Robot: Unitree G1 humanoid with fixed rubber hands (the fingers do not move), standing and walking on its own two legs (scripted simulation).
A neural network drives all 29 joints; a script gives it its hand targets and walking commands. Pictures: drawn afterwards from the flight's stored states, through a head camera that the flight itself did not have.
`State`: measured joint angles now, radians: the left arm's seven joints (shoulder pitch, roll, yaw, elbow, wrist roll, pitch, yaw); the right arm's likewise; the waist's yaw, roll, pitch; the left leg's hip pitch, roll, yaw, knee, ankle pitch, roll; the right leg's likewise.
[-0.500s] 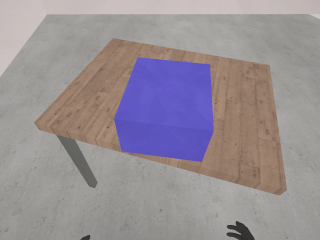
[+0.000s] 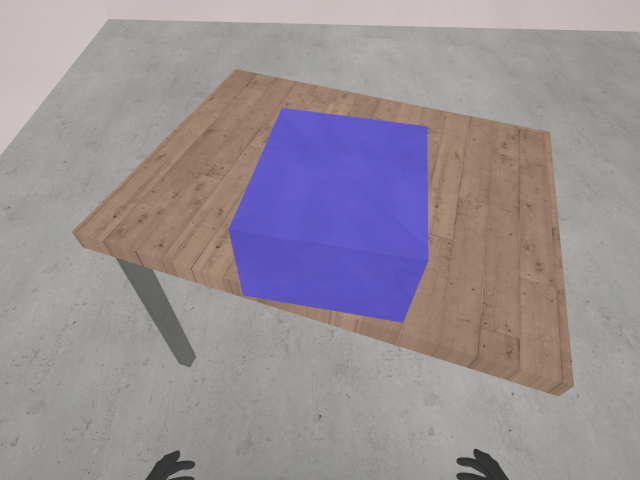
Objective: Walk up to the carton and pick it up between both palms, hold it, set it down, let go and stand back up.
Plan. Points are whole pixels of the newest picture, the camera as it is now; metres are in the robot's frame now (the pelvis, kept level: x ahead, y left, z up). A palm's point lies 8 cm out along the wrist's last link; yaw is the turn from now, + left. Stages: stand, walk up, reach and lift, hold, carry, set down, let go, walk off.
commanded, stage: walk up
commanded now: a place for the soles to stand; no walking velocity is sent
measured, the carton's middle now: (338, 207) +0.55 -0.02 -0.01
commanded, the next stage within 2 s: reach and lift in 0.18 s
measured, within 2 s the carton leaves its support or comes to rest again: neither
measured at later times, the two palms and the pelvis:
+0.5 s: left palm (158, 430) +0.19 +0.22 -0.07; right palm (502, 471) +0.15 -0.21 -0.07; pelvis +0.00 +0.00 +0.01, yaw -7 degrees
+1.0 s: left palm (143, 389) +0.23 +0.24 -0.03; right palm (512, 430) +0.19 -0.22 -0.03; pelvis +0.05 +0.02 +0.01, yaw -9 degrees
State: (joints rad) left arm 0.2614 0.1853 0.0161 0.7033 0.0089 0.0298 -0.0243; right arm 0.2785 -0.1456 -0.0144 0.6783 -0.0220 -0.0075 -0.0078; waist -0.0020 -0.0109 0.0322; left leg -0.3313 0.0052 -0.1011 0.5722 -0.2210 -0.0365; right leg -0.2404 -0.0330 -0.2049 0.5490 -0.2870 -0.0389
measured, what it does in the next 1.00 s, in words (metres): shifts its weight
